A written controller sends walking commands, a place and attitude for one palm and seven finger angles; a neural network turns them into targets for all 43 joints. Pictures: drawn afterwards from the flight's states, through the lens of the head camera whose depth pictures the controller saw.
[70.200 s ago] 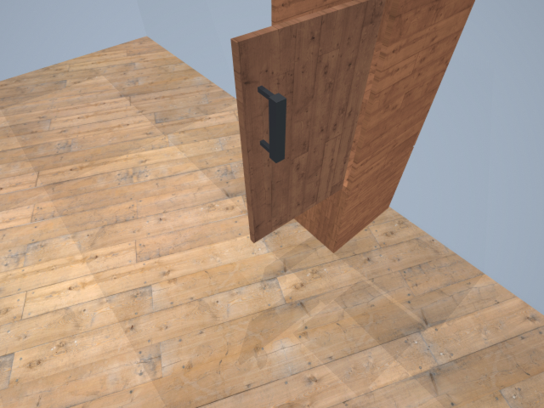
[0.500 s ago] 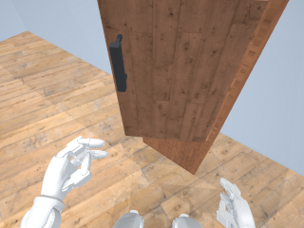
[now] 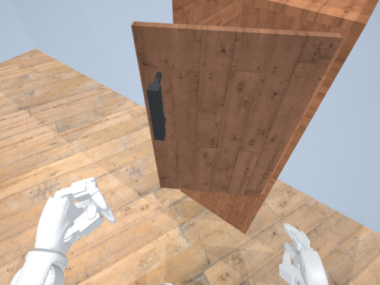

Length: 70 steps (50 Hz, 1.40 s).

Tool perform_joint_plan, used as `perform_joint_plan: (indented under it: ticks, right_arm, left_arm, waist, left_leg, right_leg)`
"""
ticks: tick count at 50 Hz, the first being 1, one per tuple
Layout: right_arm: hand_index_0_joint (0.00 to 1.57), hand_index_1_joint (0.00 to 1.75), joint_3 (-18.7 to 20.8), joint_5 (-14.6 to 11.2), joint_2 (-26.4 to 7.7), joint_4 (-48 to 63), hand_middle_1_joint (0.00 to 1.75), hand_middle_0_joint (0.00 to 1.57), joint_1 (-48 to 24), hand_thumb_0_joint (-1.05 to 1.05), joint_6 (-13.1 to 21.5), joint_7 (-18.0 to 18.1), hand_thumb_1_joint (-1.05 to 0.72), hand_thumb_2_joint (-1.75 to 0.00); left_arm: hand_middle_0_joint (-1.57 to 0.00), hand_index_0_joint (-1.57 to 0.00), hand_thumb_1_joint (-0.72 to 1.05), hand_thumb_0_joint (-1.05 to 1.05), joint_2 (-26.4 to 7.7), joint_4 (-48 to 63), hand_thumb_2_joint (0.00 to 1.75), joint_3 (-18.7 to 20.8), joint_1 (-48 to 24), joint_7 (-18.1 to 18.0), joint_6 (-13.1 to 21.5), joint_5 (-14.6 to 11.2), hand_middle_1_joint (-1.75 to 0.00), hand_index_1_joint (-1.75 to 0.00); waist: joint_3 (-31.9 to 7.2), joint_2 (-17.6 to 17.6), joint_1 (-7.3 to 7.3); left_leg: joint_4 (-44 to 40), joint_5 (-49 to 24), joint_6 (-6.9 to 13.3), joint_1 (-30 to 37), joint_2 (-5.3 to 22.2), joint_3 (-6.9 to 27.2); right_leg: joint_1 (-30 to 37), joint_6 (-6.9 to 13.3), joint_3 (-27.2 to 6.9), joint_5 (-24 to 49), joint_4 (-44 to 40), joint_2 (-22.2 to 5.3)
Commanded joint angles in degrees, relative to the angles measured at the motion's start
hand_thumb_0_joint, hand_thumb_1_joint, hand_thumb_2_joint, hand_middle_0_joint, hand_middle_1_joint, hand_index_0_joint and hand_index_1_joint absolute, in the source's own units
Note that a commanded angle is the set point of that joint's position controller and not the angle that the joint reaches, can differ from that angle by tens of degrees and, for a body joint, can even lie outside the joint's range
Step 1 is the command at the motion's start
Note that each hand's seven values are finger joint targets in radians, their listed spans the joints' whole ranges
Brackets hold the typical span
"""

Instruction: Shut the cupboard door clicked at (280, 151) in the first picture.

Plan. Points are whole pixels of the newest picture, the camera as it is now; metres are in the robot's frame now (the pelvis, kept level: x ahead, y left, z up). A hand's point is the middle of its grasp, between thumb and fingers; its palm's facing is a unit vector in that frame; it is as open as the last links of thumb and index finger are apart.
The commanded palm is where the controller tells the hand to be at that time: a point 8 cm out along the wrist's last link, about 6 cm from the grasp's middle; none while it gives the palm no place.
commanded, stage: raise the hand and make a fist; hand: left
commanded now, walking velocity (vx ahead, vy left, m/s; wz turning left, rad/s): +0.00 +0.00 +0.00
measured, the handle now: (159, 107) +0.46 +0.11 +0.13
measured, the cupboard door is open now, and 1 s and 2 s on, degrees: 30 30 30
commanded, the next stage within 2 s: bring the fist close to the handle in 0.76 s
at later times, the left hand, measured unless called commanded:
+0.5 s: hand (96, 192) +0.24 +0.18 +0.14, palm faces +0.00 -1.00 -0.04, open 3.1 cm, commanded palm +0.21 +0.23 +0.13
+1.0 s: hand (109, 196) +0.23 +0.16 +0.13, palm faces +0.01 -1.00 -0.04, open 3.1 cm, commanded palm +0.22 +0.21 +0.13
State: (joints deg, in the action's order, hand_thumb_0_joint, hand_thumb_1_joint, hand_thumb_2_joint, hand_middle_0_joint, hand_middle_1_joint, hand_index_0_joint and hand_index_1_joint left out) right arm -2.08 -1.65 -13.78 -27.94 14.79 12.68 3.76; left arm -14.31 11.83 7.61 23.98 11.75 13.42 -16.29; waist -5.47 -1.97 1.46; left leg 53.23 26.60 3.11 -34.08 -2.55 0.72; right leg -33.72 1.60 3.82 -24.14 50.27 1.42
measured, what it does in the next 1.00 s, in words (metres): stands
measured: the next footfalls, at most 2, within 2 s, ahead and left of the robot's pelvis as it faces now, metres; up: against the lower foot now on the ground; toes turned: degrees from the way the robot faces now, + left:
none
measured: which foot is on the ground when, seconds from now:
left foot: down 0.00-1.00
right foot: down 0.00-1.00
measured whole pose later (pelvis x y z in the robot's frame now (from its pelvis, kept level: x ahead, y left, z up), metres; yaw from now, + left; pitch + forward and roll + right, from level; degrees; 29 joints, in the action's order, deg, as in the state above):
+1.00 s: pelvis -0.01 -0.03 +0.02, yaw +1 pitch +2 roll +0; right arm -3.0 -2.6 -14.6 -33.4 14.2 14.1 5.2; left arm -14.5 5.9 8.8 13.0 13.1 5.7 -16.8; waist -2.2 -2.9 2.3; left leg 41.9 21.0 1.2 -22.4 -1.8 1.7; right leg -22.5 3.4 4.3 -19.4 40.1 2.3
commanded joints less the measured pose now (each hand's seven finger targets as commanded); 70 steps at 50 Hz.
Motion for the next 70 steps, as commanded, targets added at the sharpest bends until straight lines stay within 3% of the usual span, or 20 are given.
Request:
perform_joint_plan:
  ticks: [1,15,17,22,29,30,34,35,43,44,45,47,50,52,55,58,62,65,67,70]
  right_arm:
    - [0.2,0.3,2.4,-0.4,-7.2,8.4,0.3,0.2,-1.8,0.0,2.9,0.8,-0.9,-0.9]
    - [0.2,0.3,1.3,-1.0,-7.1,6.6,0.3,0.2,-4.0,0.0,3.6,1.6,-0.9,-0.9]
    - [0.2,0.3,1.2,-1.1,-6.9,6.3,0.3,0.2,-4.1,0.0,3.9,1.6,-0.9,-0.9]
    - [0.2,0.3,1.3,-1.3,-7.1,5.7,0.3,0.2,-4.5,0.0,4.1,1.6,-0.9,-0.9]
    - [0.2,0.3,1.5,-0.8,-6.9,5.4,0.3,0.2,-4.9,0.0,4.5,1.5,-0.9,-0.9]
    - [0.2,0.3,1.7,-0.8,-7.2,5.0,0.3,0.2,-4.8,0.0,4.5,1.6,-0.9,-0.9]
    - [0.2,0.3,1.5,-1.0,-7.0,4.8,0.3,0.2,-5.2,0.0,4.6,1.5,-0.9,-0.9]
    - [0.2,0.3,1.6,-1.0,-7.2,4.6,0.3,0.2,-5.2,0.0,4.7,1.5,-0.9,-0.9]
    - [0.2,0.3,1.4,-1.1,-6.9,4.9,0.3,0.2,-5.9,0.0,4.9,1.7,-0.9,-0.9]
    - [0.2,0.3,1.2,-1.1,-6.9,4.6,0.3,0.2,-6.3,0.0,5.0,1.7,-0.9,-0.9]
    - [0.2,0.3,1.3,-1.1,-7.1,4.0,0.3,0.2,-6.0,0.0,5.1,1.9,-0.9,-0.9]
    - [0.2,0.3,1.4,-1.1,-6.9,3.7,0.3,0.2,-6.2,0.0,5.2,2.1,-0.9,-0.9]
    - [0.2,0.3,1.5,-1.2,-7.3,3.0,0.3,0.2,-5.8,0.0,5.3,2.1,-0.9,-0.9]
    - [0.2,0.3,1.3,-1.3,-6.8,3.3,0.3,0.2,-6.1,0.0,5.3,1.9,-0.9,-0.9]
    - [0.2,0.3,1.3,-1.0,-7.2,2.8,0.3,0.2,-5.6,0.0,4.9,1.7,-0.9,-0.9]
    - [0.2,0.3,1.3,-1.1,-6.7,3.3,0.3,0.2,-5.8,0.0,4.5,1.3,-0.9,-0.9]
    - [0.2,0.3,1.5,-0.8,-6.5,3.5,0.3,0.2,-5.4,0.0,4.1,0.6,-0.9,-0.9]
    - [0.2,0.3,1.6,-0.6,-6.6,3.4,0.3,0.2,-5.1,0.0,3.5,0.1,-0.9,-0.9]
    - [0.2,0.3,1.6,-0.7,-6.3,3.6,0.3,0.2,-5.3,0.0,3.0,-0.2,-0.9,-0.9]
    - [0.2,0.3,1.7,-0.6,-6.6,3.1,0.3,0.2,-5.1,0.0,2.1,-0.1,-0.9,-0.9]
  left_arm:
    - [-1.26,-1.26,0.9,0.0,-7.1,12.6,0.9,5.0,-5.1,0.7,1.1,-1.0,-1.46,-1.46]
    - [-1.3,-1.3,0.9,0.0,-10.0,12.2,0.9,8.3,-12.9,2.0,-4.2,-2.2,-1.5,-1.5]
    - [-1.3,-1.3,0.9,0.0,-9.6,12.7,0.9,8.0,-14.1,2.1,-5.0,-2.3,-1.5,-1.5]
    - [-1.3,-1.3,0.9,0.0,-8.0,9.1,0.9,7.7,-11.8,2.5,-6.7,-2.8,-1.5,-1.5]
    - [-1.3,-1.3,0.9,0.0,-8.8,11.3,0.9,8.3,-14.2,1.5,-4.9,-2.2,-1.5,-1.5]
    - [-1.3,-1.3,0.9,0.0,-9.9,10.7,0.9,9.1,-14.2,1.3,-4.5,-2.2,-1.5,-1.5]
    - [-1.3,-1.3,0.9,0.0,-8.4,9.4,0.9,7.4,-14.8,1.7,-3.9,-1.9,-1.5,-1.5]
    - [-1.3,-1.3,0.9,0.0,-9.4,9.4,0.9,7.8,-14.8,1.6,-3.8,-1.7,-1.5,-1.5]
    - [-1.3,-1.3,0.9,0.0,-8.8,8.7,0.9,7.5,-15.1,1.9,-4.2,-2.1,-1.5,-1.5]
    - [-1.3,-1.3,0.9,0.0,-7.8,9.2,0.9,5.6,-18.7,1.8,-4.0,-1.9,-1.5,-1.5]
    - [-1.3,-1.3,0.9,0.0,-8.9,8.3,0.9,6.1,-21.1,1.4,-3.9,-1.8,-1.5,-1.5]
    - [-1.3,-1.3,0.9,0.0,-7.7,7.3,0.9,4.8,-24.8,0.9,-3.8,-1.3,-1.5,-1.5]
    - [-1.3,-1.3,0.9,0.0,-9.2,4.3,0.9,5.9,-25.4,0.5,-4.0,-0.8,-1.5,-1.5]
    - [-1.3,-1.3,0.9,0.0,-7.0,4.4,0.9,3.5,-27.4,0.4,-4.3,-0.2,-1.5,-1.5]
    - [-1.3,-1.3,0.9,0.0,-8.1,0.5,0.9,4.8,-27.0,-0.4,-5.6,0.1,-1.5,-1.5]
    - [-1.3,-1.3,0.9,0.0,-6.3,1.5,0.9,3.3,-30.2,-1.3,-5.9,0.8,-1.5,-1.5]
    - [-1.3,-1.3,0.9,0.0,-5.0,2.6,0.9,2.4,-30.4,-2.9,-5.7,1.7,-1.5,-1.5]
    - [-1.3,-1.3,0.9,0.0,-4.3,0.9,0.9,2.2,-29.0,-3.9,-6.0,2.2,-1.5,-1.5]
    - [-1.3,-1.3,0.9,0.0,-2.2,2.5,0.9,-0.5,-31.2,-4.3,-6.0,2.8,-1.5,-1.5]
    - [-1.3,-1.3,0.9,0.0,-4.0,1.1,0.9,0.9,-32.8,-5.6,-6.4,3.5,-1.5,-1.5]
  waist:
    - [-8.2,-1.4,-0.36]
    - [-6.8,-0.9,0.38]
    - [-6.7,-1.8,0.4]
    - [-4.5,0.7,0.84]
    - [-5.2,0.0,0.7]
    - [-5.1,2.1,0.63]
    - [-3.0,0.1,0.31]
    - [-3.3,-0.1,0.47]
    - [-2.2,1.5,0.39]
    - [-1.5,0.0,-0.38]
    - [-0.8,2.4,-0.93]
    - [-1.9,1.6,-1.24]
    - [-3.9,2.3,-0.62]
    - [-5.1,-0.1,-0.48]
    - [-4.4,2.8,-0.06]
    - [-6.3,0.7,0.14]
    - [-8.7,0.7,0.29]
    - [-7.8,3.0,0.59]
    - [-7.8,1.9,-0.18]
    - [-7.0,3.2,-0.51]
  left_leg:
    - [-11.4,-18.9,-3.0,7.4,2.5,3.7]
    - [-15.9,-18.4,-2.4,12.0,2.4,3.3]
    - [-16.8,-19.6,-2.5,13.2,2.3,3.3]
    - [-17.7,-19.4,-2.3,12.8,2.0,2.6]
    - [-18.2,-17.9,-2.0,13.8,1.8,2.0]
    - [-17.7,-17.4,-1.7,12.9,1.8,2.0]
    - [-18.0,-14.9,-1.7,12.5,1.6,1.6]
    - [-17.8,-14.5,-1.6,12.1,1.6,1.6]
    - [-17.4,-12.2,-1.4,10.9,1.4,1.4]
    - [-17.3,-11.5,-1.3,11.2,1.3,1.5]
    - [-16.9,-10.6,-1.2,10.5,1.6,1.8]
    - [-17.0,-9.9,-1.1,11.1,1.4,1.5]
    - [-17.1,-11.4,-1.1,11.4,1.6,1.7]
    - [-17.9,-12.1,-1.2,12.3,1.4,1.5]
    - [-18.1,-14.0,-1.1,11.7,1.6,1.7]
    - [-19.1,-15.3,-1.3,13.5,1.5,1.4]
    - [-19.0,-19.9,-1.5,15.3,1.7,1.0]
    - [-19.0,-20.8,-1.5,15.1,1.9,1.0]
    - [-19.0,-21.1,-1.5,15.8,1.8,0.7]
    - [-19.1,-19.4,-1.4,15.3,1.8,0.7]
  right_leg:
    - [8.1,0.2,-0.2,15.1,-7.1,-0.2]
    - [13.8,0.1,-1.0,15.8,-12.7,-0.7]
    - [14.5,0.0,-0.8,17.1,-13.3,-0.8]
    - [15.5,-0.2,-1.2,17.7,-14.9,-1.0]
    - [15.9,-0.4,-2.0,16.1,-15.9,-1.2]
    - [16.5,-0.5,-2.9,15.5,-16.5,-1.3]
    - [15.5,-0.5,-3.4,12.4,-17.4,-1.6]
    - [15.9,-0.4,-4.1,11.4,-17.8,-1.8]
    - [15.7,-1.0,-6.2,6.7,-19.8,-2.5]
    - [14.8,-1.0,-6.4,5.7,-20.0,-2.6]
    - [14.3,-1.1,-7.1,3.8,-20.6,-2.8]
    - [14.1,-1.3,-7.4,2.2,-20.9,-2.9]
    - [15.6,-1.1,-7.2,4.8,-20.2,-2.8]
    - [16.0,-1.0,-6.3,6.5,-19.4,-2.8]
    - [16.8,-0.9,-5.5,10.5,-18.8,-2.5]
    - [17.2,-0.7,-4.2,12.9,-17.7,-2.2]
    - [18.7,-0.5,-3.2,19.6,-16.1,-1.9]
    - [18.6,-0.5,-2.8,20.8,-16.0,-1.8]
    - [18.1,-0.6,-2.7,21.5,-15.8,-1.8]
    - [17.6,-0.5,-3.0,19.4,-16.4,-1.7]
